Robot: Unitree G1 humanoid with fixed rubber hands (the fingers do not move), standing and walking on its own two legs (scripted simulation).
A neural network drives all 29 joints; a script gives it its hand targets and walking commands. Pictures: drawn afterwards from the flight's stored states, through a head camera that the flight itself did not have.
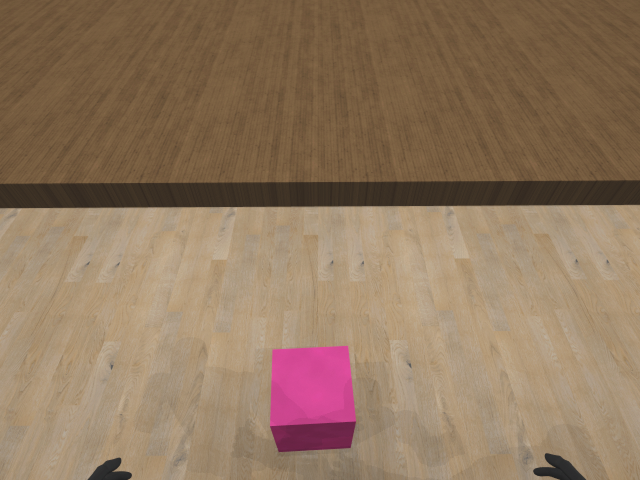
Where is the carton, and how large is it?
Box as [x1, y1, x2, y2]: [270, 346, 355, 451]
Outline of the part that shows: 347,346 272,349 270,427 279,451 350,447 355,423 355,416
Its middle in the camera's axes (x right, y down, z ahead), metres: -0.02 +0.45 +1.11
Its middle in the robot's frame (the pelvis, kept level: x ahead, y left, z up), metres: +0.44 +0.04 -0.66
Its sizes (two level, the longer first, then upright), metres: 0.210 0.200 0.250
